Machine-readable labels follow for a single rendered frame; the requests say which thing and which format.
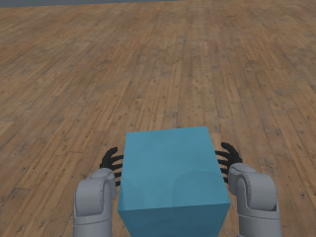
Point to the robot right forearm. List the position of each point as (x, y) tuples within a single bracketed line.
[(257, 201)]

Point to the robot right hand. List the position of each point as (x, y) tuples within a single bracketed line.
[(233, 157)]

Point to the robot left hand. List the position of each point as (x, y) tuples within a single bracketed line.
[(107, 162)]

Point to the carton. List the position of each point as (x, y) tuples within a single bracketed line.
[(171, 184)]

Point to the robot left forearm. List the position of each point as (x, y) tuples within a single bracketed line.
[(93, 205)]

